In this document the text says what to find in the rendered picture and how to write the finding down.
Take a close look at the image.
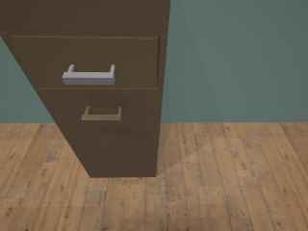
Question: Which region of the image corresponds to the drawer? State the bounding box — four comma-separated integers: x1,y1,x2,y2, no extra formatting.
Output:
11,35,159,89

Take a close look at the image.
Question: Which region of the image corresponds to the handle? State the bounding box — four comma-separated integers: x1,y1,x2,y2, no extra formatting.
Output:
81,115,122,125
62,64,116,85

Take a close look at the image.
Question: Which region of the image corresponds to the cabinet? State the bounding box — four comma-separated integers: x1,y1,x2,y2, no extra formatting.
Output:
0,0,171,178

